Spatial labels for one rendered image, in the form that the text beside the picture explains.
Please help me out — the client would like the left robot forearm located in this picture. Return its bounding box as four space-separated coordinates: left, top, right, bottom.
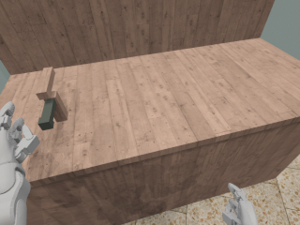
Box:
0 162 31 225

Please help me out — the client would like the counter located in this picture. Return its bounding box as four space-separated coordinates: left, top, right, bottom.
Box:
0 0 300 225

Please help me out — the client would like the robot right hand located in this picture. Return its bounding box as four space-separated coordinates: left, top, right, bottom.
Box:
222 183 259 225

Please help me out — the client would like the robot left hand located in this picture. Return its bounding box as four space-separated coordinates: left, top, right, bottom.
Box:
0 101 40 166

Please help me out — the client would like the tap lever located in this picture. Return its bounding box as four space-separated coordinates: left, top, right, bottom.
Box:
37 98 56 131

